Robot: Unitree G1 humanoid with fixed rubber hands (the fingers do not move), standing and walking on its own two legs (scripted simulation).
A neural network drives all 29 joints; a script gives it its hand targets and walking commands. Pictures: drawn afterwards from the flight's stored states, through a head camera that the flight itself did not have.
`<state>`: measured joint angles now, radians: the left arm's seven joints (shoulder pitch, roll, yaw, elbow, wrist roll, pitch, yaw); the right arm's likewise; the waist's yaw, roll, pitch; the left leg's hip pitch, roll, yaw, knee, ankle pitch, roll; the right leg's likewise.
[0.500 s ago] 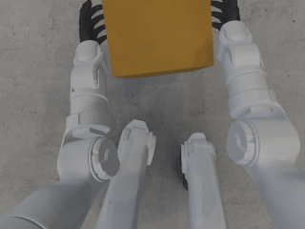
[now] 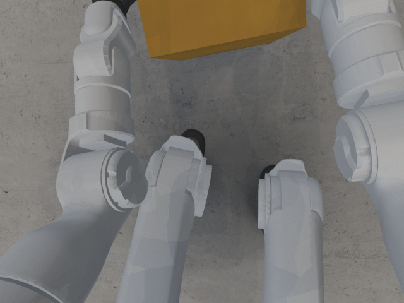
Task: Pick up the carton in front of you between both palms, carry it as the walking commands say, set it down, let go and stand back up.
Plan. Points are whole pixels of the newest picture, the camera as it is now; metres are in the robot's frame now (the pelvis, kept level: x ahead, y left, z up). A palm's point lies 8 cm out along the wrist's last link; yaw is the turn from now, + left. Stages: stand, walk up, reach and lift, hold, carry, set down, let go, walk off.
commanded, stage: set down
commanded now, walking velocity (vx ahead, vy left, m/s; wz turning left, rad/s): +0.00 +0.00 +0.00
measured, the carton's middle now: out of the picture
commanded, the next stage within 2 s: none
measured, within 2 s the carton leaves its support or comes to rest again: rests again in 0.34 s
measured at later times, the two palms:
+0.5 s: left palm (107, 8) +0.49 +0.25 -0.19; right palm out of the picture +0.58 -0.04 -0.19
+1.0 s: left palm (107, 6) +0.49 +0.25 -0.19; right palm out of the picture +0.58 -0.04 -0.20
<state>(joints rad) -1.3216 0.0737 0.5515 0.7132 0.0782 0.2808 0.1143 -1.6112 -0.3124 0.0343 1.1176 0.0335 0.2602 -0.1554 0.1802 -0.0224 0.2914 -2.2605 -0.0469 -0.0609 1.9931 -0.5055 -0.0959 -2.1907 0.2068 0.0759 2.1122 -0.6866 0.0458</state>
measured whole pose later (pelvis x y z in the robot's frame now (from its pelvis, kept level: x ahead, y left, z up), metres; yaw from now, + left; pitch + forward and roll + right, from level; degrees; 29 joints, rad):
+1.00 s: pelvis -0.01 -0.01 -0.03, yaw +1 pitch +39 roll +5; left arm -1.41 0.17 0.69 0.92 0.16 0.20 -0.04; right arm -1.67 -0.27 -0.15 1.15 -0.19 0.20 0.01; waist 0.18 0.00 0.40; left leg -2.24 -0.02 -0.04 2.09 -0.53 -0.11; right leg -2.20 0.15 0.04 2.23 -0.69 -0.02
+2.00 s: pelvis +0.00 +0.01 +0.10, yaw +1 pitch +48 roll +2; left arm -1.24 0.17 0.42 0.72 -0.09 0.27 0.15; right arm -1.56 -0.48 -0.02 1.06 0.02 0.30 0.02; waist 0.20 -0.04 0.07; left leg -2.06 -0.01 -0.01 1.62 -0.40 -0.03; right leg -2.00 0.06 0.04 1.73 -0.56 0.00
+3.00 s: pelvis +0.08 +0.04 +0.33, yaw +0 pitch +22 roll -1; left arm -0.12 0.20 0.08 0.46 -0.01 0.07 -0.10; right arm -0.32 -0.14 -0.18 0.62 -0.10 0.07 -0.07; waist 0.13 0.02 -0.01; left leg -0.85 -0.04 -0.03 0.71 -0.25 0.02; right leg -0.76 0.02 0.07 0.72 -0.35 0.03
